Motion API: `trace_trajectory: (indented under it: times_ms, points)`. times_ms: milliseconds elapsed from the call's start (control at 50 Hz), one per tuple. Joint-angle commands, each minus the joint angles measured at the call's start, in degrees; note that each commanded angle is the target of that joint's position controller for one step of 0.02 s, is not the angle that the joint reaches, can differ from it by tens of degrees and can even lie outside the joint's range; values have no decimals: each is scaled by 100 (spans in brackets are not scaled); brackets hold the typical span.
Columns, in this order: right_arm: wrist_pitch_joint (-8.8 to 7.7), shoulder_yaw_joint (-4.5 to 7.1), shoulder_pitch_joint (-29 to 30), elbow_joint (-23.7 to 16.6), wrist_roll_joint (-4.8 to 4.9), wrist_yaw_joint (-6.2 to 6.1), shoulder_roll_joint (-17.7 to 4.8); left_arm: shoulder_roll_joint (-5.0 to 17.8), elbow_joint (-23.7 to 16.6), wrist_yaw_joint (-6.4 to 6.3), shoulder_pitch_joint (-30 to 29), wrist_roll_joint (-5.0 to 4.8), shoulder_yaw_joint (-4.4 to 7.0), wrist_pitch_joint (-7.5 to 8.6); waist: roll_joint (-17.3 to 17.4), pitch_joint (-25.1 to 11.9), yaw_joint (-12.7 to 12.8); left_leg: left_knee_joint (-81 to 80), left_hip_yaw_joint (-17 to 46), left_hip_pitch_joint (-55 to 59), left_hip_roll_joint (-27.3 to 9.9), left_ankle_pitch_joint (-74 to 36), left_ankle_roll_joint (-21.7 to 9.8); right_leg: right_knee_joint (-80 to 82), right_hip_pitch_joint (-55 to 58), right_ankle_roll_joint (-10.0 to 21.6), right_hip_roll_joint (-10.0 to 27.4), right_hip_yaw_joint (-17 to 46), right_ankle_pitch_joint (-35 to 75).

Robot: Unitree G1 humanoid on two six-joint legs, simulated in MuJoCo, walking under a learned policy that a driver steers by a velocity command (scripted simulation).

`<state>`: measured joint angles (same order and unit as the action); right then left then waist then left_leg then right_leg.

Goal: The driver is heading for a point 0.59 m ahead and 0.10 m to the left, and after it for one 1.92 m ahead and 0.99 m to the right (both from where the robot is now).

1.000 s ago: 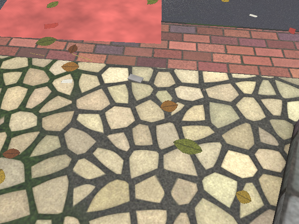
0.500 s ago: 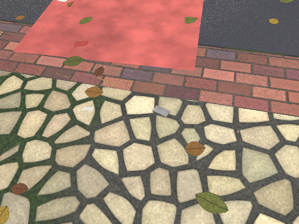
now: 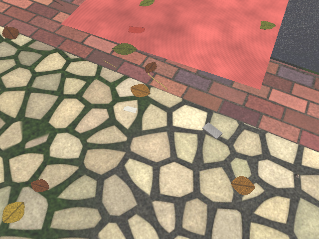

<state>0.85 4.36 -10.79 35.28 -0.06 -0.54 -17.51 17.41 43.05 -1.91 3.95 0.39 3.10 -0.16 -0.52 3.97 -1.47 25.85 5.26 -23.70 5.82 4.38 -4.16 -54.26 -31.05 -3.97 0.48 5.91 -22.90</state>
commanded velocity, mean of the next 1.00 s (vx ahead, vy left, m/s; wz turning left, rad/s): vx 0.08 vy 0.00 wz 0.45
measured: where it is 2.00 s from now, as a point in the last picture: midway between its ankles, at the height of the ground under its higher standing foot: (112, 202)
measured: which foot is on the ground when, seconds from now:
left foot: down 0.00-0.20, up 0.22-0.60, down 0.62-1.00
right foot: up 0.00-0.18, down 0.20-0.62, up 0.64-1.00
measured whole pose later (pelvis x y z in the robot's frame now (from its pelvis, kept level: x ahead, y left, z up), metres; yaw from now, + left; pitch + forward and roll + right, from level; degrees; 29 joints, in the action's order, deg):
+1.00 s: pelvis +0.05 +0.00 +0.01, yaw +27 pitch +1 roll +0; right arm -2.0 2.9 -17.5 40.6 0.7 -0.1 -16.0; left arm 17.6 44.9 1.2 9.8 -0.9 3.9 2.8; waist -0.7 -0.8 -2.3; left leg 17.3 2.3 -6.1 2.3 12.5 -2.5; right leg -37.5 -25.9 -1.3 3.3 0.5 -11.7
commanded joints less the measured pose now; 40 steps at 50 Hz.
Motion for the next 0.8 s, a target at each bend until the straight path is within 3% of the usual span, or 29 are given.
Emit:
trace_trajectory:
  times_ms: [20,120,180,200,220,240,260,280,320,380,440,480,540,580,600,620,640,660,680,700,720,740,760,800]
  points:
    - [-7,307,174,-484,21,-117,-983,459,-179,-26,420,-12,135,-8,697,-1198,157,-825,1692,688,-1309,352,-886,473,466,-87,-105,-29,387]
    - [102,307,139,-517,22,-109,-926,502,-267,56,299,-62,177,119,989,-1061,38,-734,2228,836,-1247,978,-738,1440,778,33,-227,9,329]
    - [173,290,237,-552,124,-123,-877,547,-154,133,714,-77,248,214,1002,-1042,285,-371,2308,757,-1020,748,-485,2964,1624,278,-229,-144,1006]
    - [179,241,96,-551,136,-131,-715,824,-132,119,888,-10,336,215,625,-1094,273,95,2020,312,-724,1345,-209,3373,2233,522,421,286,1215]
    - [157,193,-2,-695,133,-115,-497,1394,-169,81,752,137,453,153,-1008,-866,-9,1266,831,-820,142,2549,153,3677,2525,1243,1642,1643,1749]
    - [75,313,39,-710,54,-94,-891,1214,-266,87,629,281,431,157,-1540,-762,112,2748,374,-1156,199,3088,446,3871,2132,1923,2301,2426,2401]
    - [68,416,-123,-562,53,-70,-1156,910,-426,44,304,237,339,168,-1040,-745,-3,3552,454,-1107,-48,2749,559,3726,2050,1875,2178,1980,2629]
    - [116,432,-266,-390,81,-66,-1117,694,-481,10,68,134,289,159,-739,-678,-80,3870,357,-1084,-90,2432,652,3589,2040,1586,1779,1363,2642]
    - [225,349,-352,-287,86,-78,-790,557,-511,-34,52,-10,227,121,-656,-546,0,4423,218,-1321,-173,2031,839,3475,2249,1423,1452,736,2845]
    - [237,238,144,-514,176,-47,-556,659,-459,-75,393,42,257,26,-846,-475,292,3779,-196,-1456,-385,1747,985,3541,2652,1519,1321,238,2993]
    - [234,163,405,-678,137,4,-440,873,-432,-68,538,27,342,-31,-1012,-648,461,2851,-383,-1043,-634,1864,1014,3485,2924,1603,1508,51,3177]
    - [241,139,415,-722,123,47,-425,1028,-445,-16,461,-10,403,-45,-1073,-720,461,2282,-595,-487,-689,1914,935,3475,2725,1606,1602,-132,3332]
    - [294,195,297,-703,144,105,-553,1115,-410,64,444,-105,445,-23,-1108,-758,401,1482,-804,21,-640,1749,752,3305,2687,1543,1723,-251,3372]
    - [313,224,0,-596,138,142,-513,1100,-377,83,326,-222,439,-6,-984,-782,155,338,-923,716,-528,1001,466,2913,2474,1312,1655,-427,3243]
    - [307,268,-211,-509,121,114,-593,927,-269,102,514,-249,387,18,-717,-844,68,-326,-821,1414,-446,364,262,2523,2105,1018,1477,-644,2855]
    - [284,367,-413,-503,124,48,-964,616,-222,137,762,-83,293,43,333,-1071,111,-516,215,2514,-1150,-1296,-21,1463,1157,500,1044,-1153,1516]
    - [238,423,-274,-657,-4,-7,-1542,287,-527,163,615,182,133,83,2005,-1105,217,-351,2083,2916,-2689,-3096,-1101,111,-413,-7,266,-1349,-1403]
    - [107,320,-503,-607,-156,35,-1122,681,-547,99,131,79,261,77,1255,-1418,-306,-458,2064,2454,-2873,-2807,-1666,-880,-387,-66,262,-556,-1679]
    - [10,228,-292,-505,-168,45,-953,783,-518,84,90,-63,307,33,991,-1154,-146,-500,1510,2187,-2531,-2400,-1441,-1169,-370,-12,351,-412,-1357]
    - [-36,225,-144,-405,-46,21,-866,747,-405,79,269,-77,316,14,835,-1076,-29,-646,1217,2188,-2143,-1014,-1104,-1030,-462,39,407,-408,-893]
    - [-52,184,-132,-333,73,1,-758,783,-347,86,309,-37,332,10,837,-947,-43,-846,1198,2199,-1986,286,-920,-864,-617,51,447,-433,-442]
    - [-70,134,-154,-269,95,-22,-700,767,-322,121,320,-29,331,23,919,-793,-38,-1110,1209,2023,-1860,1229,-872,-804,-575,65,430,-477,30]
    - [-94,100,-186,-228,61,-34,-652,723,-308,163,342,-54,317,62,1005,-669,-24,-1369,1296,1941,-1810,1917,-856,-683,-569,86,384,-523,357]
    - [-177,85,-212,-182,-4,-59,-642,691,-300,209,267,-110,300,164,1000,-429,-35,-1657,1360,2001,-1824,2170,-847,-148,-655,148,375,-501,723]
Keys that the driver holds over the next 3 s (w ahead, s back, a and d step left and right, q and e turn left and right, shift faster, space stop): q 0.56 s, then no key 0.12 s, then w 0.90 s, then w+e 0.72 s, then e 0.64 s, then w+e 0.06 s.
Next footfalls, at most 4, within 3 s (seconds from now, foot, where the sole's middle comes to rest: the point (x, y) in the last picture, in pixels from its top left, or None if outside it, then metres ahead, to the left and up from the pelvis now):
0.20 right None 0.10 -0.16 -0.77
0.62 left None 0.01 0.10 -0.77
1.14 right None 0.24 -0.07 -0.77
1.64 left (84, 231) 0.45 0.29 -0.77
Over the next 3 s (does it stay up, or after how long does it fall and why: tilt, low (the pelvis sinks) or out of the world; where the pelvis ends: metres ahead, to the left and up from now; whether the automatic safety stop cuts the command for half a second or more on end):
stays up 0.89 0.25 0.00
